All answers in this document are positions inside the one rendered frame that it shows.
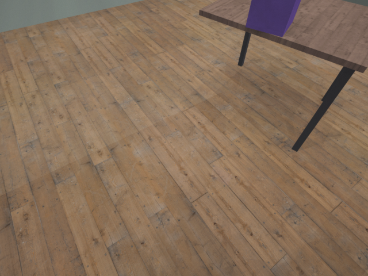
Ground table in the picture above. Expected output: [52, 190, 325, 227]
[199, 0, 368, 152]

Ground carton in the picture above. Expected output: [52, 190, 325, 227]
[246, 0, 301, 37]

